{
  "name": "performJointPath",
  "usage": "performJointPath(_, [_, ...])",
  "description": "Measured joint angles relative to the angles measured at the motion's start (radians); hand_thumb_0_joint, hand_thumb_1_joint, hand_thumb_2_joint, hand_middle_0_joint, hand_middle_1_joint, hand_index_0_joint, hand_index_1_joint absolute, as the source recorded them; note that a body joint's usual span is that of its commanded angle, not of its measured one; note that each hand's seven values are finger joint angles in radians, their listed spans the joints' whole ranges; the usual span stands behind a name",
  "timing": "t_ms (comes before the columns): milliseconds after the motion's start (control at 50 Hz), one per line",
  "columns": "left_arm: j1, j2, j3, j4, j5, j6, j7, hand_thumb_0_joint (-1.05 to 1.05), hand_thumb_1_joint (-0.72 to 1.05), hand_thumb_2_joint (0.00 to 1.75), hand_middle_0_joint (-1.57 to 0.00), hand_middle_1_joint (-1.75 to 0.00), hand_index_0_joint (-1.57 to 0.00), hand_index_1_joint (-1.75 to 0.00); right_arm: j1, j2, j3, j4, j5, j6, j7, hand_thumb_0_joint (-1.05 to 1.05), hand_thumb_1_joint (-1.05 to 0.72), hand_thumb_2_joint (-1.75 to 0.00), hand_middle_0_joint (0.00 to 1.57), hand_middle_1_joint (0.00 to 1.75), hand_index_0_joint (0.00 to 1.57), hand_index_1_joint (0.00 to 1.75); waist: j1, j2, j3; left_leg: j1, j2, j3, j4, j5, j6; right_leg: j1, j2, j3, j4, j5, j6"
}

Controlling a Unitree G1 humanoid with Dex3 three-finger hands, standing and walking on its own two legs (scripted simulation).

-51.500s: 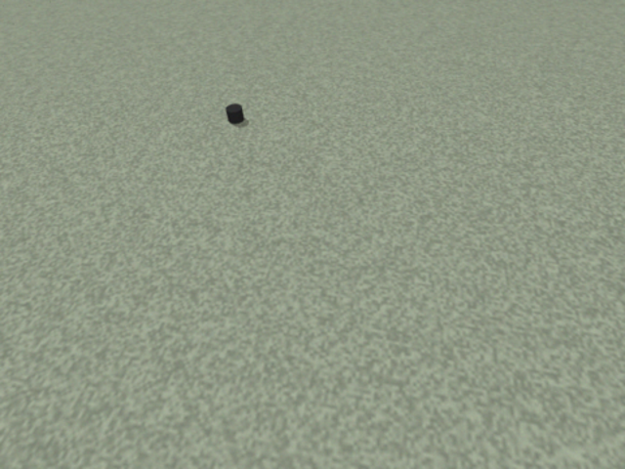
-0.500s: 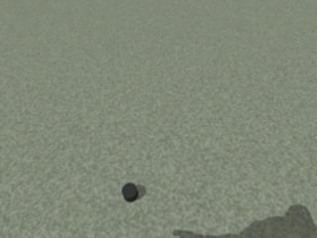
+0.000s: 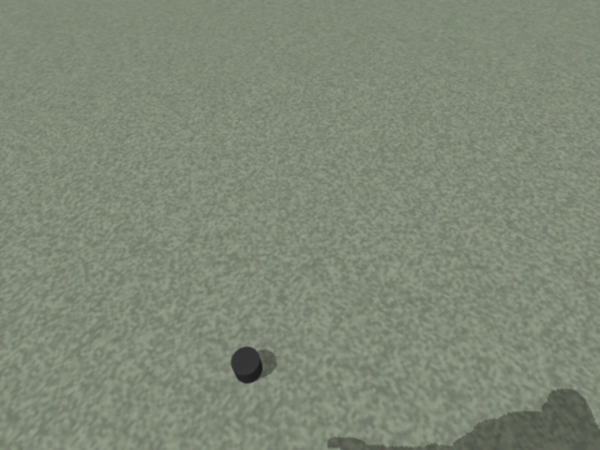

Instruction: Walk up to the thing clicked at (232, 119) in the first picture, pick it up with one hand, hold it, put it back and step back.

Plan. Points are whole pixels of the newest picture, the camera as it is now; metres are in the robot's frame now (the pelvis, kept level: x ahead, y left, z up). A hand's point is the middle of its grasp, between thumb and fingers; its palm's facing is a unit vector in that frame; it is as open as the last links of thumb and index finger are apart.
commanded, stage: stand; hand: left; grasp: from above
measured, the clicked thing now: (247, 365) +0.50 +0.25 -0.74
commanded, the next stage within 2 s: rise first in 0.10 s
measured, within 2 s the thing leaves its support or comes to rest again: neither
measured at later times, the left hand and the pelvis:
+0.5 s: hand (158, 448) +0.16 +0.26 -0.17, palm faces -0.01 -0.93 -0.36, open 10.1 cm; pelvis -0.01 +0.00 -0.02, yaw -1 degrees
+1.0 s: hand out of the picture +0.14 +0.27 -0.22, palm faces -0.15 -0.88 -0.45, open 14.3 cm; pelvis +0.00 +0.03 -0.08, yaw -1 degrees
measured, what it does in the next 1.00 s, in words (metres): lowers itself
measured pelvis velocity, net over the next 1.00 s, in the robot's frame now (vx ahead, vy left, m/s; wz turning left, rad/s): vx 0.00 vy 0.03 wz -0.02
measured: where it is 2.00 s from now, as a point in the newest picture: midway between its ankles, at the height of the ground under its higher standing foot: outside the picture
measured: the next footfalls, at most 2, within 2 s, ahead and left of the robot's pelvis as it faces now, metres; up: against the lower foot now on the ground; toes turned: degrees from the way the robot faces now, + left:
none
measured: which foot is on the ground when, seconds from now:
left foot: down 0.00-1.00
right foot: down 0.00-1.00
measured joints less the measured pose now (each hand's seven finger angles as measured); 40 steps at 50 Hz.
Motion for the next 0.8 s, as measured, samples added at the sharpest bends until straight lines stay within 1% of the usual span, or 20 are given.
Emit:
performJointPath(220, [0.004, 0.000, 0.000, 0.002, 0.000, -0.002, 0.001, 0.01, 0.90, 0.90, -0.20, -0.30, -0.21, -0.30, 0.003, 0.002, 0.000, 0.001, 0.000, 0.003, 0.002, 0.01, -0.91, -0.90, 0.20, 0.30, 0.20, 0.30, -0.001, 0.004, 0.004, -0.005, 0.002, -0.002, 0.002, -0.002, -0.001, -0.004, 0.002, -0.002, 0.001, -0.001, -0.002])
performJointPath(240, [0.012, -0.003, 0.007, -0.023, -0.011, 0.000, 0.006, 0.01, 0.89, 0.90, -0.20, -0.31, -0.20, -0.30, 0.015, 0.003, 0.001, -0.032, 0.014, 0.006, -0.005, 0.01, -0.91, -0.90, 0.20, 0.30, 0.20, 0.30, -0.004, 0.003, -0.004, -0.025, 0.001, -0.003, 0.017, -0.007, 0.001, -0.023, 0.001, -0.003, 0.014, -0.006, -0.001])
performJointPath(260, [0.009, -0.010, 0.016, -0.053, -0.022, -0.005, 0.013, 0.01, 0.88, 0.91, -0.19, -0.32, -0.20, -0.32, 0.031, 0.006, 0.001, -0.078, 0.030, -0.005, -0.016, 0.01, -0.92, -0.91, 0.20, 0.30, 0.20, 0.30, -0.006, 0.003, -0.002, -0.050, -0.001, -0.006, 0.040, -0.015, 0.003, -0.046, -0.001, -0.004, 0.036, -0.014, -0.001])
performJointPath(300, [-0.038, -0.024, 0.045, -0.060, -0.027, -0.022, 0.020, 0.01, 0.83, 0.92, -0.19, -0.37, -0.19, -0.37, 0.043, 0.019, 0.003, -0.145, 0.048, -0.025, -0.031, 0.01, -0.93, -0.91, 0.20, 0.30, 0.20, 0.30, -0.009, 0.001, 0.009, -0.101, -0.004, -0.010, 0.089, -0.031, 0.006, -0.094, -0.004, -0.007, 0.079, -0.029, -0.001])
performJointPath(360, [-0.122, -0.024, 0.086, -0.055, -0.001, -0.014, 0.008, 0.01, 0.71, 0.93, -0.17, -0.49, -0.17, -0.49, 0.042, 0.055, -0.008, -0.214, 0.051, -0.037, -0.043, 0.01, -0.94, -0.91, 0.20, 0.30, 0.20, 0.30, -0.013, -0.013, 0.012, -0.182, -0.004, -0.007, 0.155, -0.052, 0.004, -0.175, -0.003, -0.001, 0.142, -0.046, -0.002])
performJointPath(400, [-0.163, -0.014, 0.114, -0.055, 0.033, -0.012, -0.006, 0.01, 0.60, 0.93, -0.15, -0.60, -0.16, -0.59, 0.042, 0.080, -0.016, -0.249, 0.042, -0.044, -0.042, 0.01, -0.94, -0.91, 0.20, 0.30, 0.20, 0.30, -0.022, -0.023, -0.003, -0.241, -0.004, -0.006, 0.203, -0.070, 0.002, -0.235, -0.003, 0.003, 0.186, -0.061, -0.002])
performJointPath(440, [-0.180, -0.007, 0.140, -0.075, 0.067, 0.005, -0.014, 0.01, 0.48, 0.94, -0.12, -0.71, -0.14, -0.69, 0.049, 0.100, -0.026, -0.279, 0.034, -0.047, -0.038, 0.01, -0.94, -0.91, 0.20, 0.30, 0.20, 0.30, -0.028, -0.031, -0.020, -0.286, -0.002, 0.000, 0.245, -0.089, 0.001, -0.281, -0.001, 0.009, 0.226, -0.076, -0.002])
performJointPath(480, [-0.168, -0.010, 0.150, -0.128, 0.088, 0.038, -0.012, 0.01, 0.35, 0.95, -0.10, -0.81, -0.12, -0.79, 0.065, 0.113, -0.033, -0.309, 0.032, -0.047, -0.036, 0.01, -0.95, -0.91, 0.20, 0.30, 0.20, 0.30, -0.028, -0.030, -0.035, -0.306, -0.002, 0.006, 0.270, -0.105, 0.002, -0.302, 0.000, 0.016, 0.245, -0.086, 0.001])
performJointPath(580, [-0.120, -0.029, 0.123, -0.218, 0.118, 0.148, 0.004, 0.00, 0.00, 0.97, -0.06, -0.97, -0.09, -0.94, 0.094, 0.114, -0.035, -0.373, 0.037, -0.047, -0.028, 0.01, -0.93, -0.91, 0.20, 0.30, 0.20, 0.30, -0.035, -0.009, -0.070, -0.350, -0.006, 0.010, 0.328, -0.143, 0.014, -0.338, -0.004, 0.022, 0.283, -0.112, 0.012])
performJointPath(640, [-0.096, -0.041, 0.112, -0.253, 0.127, 0.192, 0.012, 0.00, -0.20, 0.98, -0.06, -1.01, -0.08, -0.99, 0.094, 0.111, -0.037, -0.406, 0.035, -0.064, -0.021, 0.01, -0.93, -0.91, 0.20, 0.30, 0.20, 0.30, -0.035, -0.003, -0.091, -0.415, -0.009, 0.011, 0.398, -0.178, 0.020, -0.400, -0.007, 0.025, 0.345, -0.142, 0.018])
performJointPath(720, [-0.058, -0.060, 0.125, -0.338, 0.157, 0.194, 0.019, 0.00, -0.38, 0.99, -0.06, -1.05, -0.08, -1.03, 0.092, 0.111, -0.049, -0.444, 0.027, -0.092, -0.015, 0.01, -0.92, -0.90, 0.20, 0.30, 0.20, 0.30, -0.025, -0.009, -0.117, -0.536, -0.013, 0.008, 0.531, -0.241, 0.025, -0.518, -0.010, 0.028, 0.469, -0.198, 0.026])
performJointPath(800, [0.006, -0.068, 0.121, -0.471, 0.192, 0.190, 0.030, 0.00, -0.48, 1.00, -0.06, -1.06, -0.07, -1.06, 0.081, 0.118, -0.056, -0.469, 0.021, -0.102, -0.018, 0.01, -0.91, -0.90, 0.20, 0.30, 0.20, 0.30, -0.019, -0.017, -0.136, -0.627, -0.015, 0.005, 0.643, -0.296, 0.027, -0.605, -0.012, 0.028, 0.575, -0.250, 0.030])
